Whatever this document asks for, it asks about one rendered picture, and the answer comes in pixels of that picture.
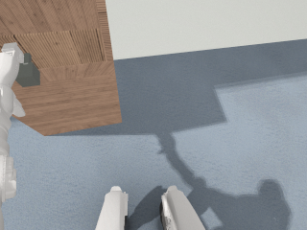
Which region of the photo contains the right robot shin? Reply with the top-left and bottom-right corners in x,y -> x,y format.
165,186 -> 177,230

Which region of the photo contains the left robot thigh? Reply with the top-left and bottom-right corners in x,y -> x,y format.
95,191 -> 129,230

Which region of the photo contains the handle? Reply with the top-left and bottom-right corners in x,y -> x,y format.
15,53 -> 40,87

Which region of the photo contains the cabinet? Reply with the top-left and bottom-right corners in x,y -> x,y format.
0,0 -> 122,136

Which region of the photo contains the left robot forearm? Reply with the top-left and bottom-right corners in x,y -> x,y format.
0,83 -> 13,157

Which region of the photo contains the drawer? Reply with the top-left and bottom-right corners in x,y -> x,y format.
0,28 -> 106,69

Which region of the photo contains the robot left hand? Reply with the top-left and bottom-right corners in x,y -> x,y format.
0,42 -> 26,117

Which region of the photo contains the left robot upper arm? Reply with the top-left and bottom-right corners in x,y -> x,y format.
0,154 -> 16,230

